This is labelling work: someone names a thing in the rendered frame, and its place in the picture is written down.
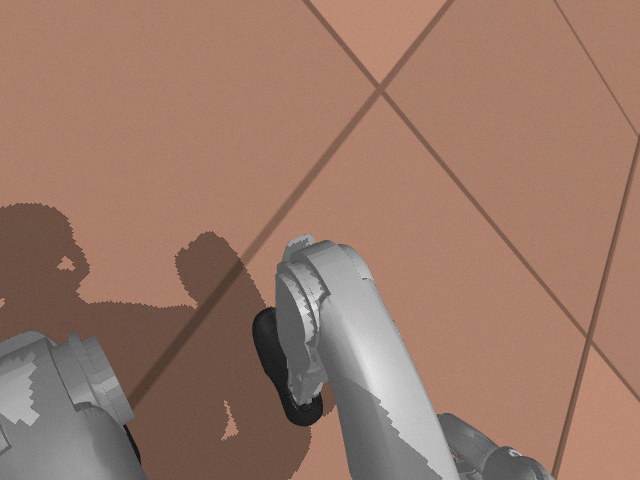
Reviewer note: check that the right robot hand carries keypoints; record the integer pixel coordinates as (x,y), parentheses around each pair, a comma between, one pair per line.
(470,447)

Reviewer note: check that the right robot arm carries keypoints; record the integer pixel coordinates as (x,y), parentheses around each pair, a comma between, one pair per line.
(506,463)

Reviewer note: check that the right robot foot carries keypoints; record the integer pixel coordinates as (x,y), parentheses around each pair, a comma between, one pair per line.
(274,362)

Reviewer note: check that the left robot foot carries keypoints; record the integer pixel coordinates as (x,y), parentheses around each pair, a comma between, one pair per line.
(133,443)

